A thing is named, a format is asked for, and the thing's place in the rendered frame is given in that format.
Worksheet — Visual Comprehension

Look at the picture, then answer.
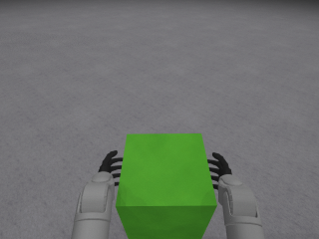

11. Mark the right robot forearm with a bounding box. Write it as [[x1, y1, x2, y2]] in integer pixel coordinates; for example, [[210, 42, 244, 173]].
[[217, 174, 265, 239]]

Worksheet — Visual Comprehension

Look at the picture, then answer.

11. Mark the robot left hand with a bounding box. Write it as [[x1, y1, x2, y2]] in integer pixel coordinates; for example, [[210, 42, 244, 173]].
[[98, 150, 123, 186]]

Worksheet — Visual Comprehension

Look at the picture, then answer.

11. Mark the robot right hand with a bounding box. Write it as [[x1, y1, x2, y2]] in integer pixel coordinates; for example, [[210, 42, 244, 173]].
[[207, 152, 232, 189]]

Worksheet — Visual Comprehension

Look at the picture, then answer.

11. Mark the left robot forearm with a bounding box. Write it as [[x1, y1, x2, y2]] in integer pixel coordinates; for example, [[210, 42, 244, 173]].
[[71, 171, 115, 239]]

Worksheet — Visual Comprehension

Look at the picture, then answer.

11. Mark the carton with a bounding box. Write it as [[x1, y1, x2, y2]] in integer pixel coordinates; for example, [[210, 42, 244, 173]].
[[116, 133, 217, 239]]

